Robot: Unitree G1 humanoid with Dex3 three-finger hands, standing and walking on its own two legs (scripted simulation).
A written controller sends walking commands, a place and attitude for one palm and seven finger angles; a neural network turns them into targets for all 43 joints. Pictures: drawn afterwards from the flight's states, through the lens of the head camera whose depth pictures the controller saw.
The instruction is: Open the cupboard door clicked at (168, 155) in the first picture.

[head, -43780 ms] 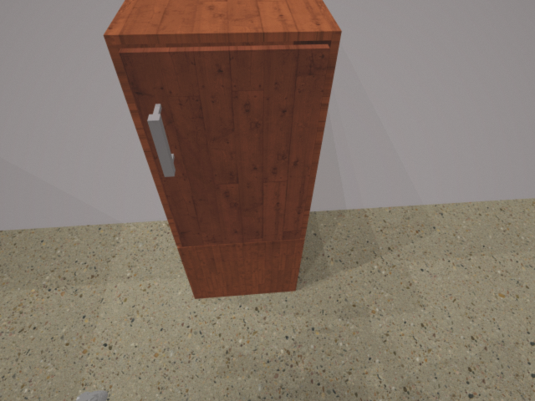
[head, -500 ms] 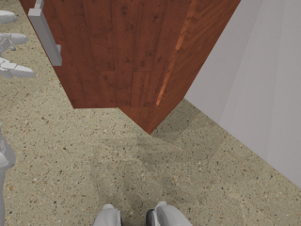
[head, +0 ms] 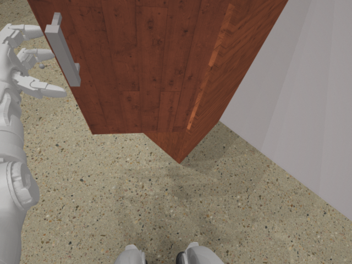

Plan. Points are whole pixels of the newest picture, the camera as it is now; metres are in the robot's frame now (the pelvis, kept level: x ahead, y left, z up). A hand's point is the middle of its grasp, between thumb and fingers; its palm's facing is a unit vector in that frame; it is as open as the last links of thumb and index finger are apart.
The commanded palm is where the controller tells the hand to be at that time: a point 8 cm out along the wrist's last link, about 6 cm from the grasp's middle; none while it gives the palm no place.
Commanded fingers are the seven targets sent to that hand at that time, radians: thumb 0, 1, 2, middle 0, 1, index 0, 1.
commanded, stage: slide the fingers in behind the handle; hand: left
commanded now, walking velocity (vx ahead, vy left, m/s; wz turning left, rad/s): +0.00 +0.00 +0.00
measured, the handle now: (67, 52) +0.55 +0.20 +0.11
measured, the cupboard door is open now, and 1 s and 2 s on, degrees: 46 47 48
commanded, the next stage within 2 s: move the hooked fingers beside the handle in 1.16 s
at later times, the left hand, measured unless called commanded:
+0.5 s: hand (46, 70) +0.50 +0.23 +0.10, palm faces +0.09 -1.00 -0.01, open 14.7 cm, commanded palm +0.49 +0.23 +0.10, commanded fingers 0.00 -0.50 0.30 -0.30 -1.20 -0.30 -1.20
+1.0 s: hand (49, 71) +0.50 +0.22 +0.10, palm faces +0.11 -0.99 -0.01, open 15.0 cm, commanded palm +0.49 +0.21 +0.10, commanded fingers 0.00 -0.50 0.30 -0.30 -1.20 -0.30 -1.20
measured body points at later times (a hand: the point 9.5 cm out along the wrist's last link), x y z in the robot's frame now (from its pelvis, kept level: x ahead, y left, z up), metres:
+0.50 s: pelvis +0.00 -0.01 +0.00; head +0.12 +0.02 +0.43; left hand +0.49 +0.28 +0.11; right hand +0.01 -0.28 -0.11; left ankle -0.01 +0.07 -0.69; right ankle -0.01 -0.13 -0.69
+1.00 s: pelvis +0.00 -0.01 +0.00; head +0.11 +0.03 +0.43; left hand +0.49 +0.28 +0.11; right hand +0.02 -0.28 -0.11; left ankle -0.01 +0.07 -0.69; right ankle -0.01 -0.13 -0.69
